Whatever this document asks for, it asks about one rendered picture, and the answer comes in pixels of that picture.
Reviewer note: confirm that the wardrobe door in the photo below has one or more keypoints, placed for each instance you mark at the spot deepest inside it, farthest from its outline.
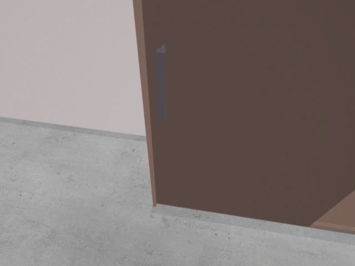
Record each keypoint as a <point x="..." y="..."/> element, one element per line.
<point x="342" y="213"/>
<point x="260" y="98"/>

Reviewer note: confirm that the handle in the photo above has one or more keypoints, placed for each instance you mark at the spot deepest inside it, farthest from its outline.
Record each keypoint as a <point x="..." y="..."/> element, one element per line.
<point x="161" y="82"/>

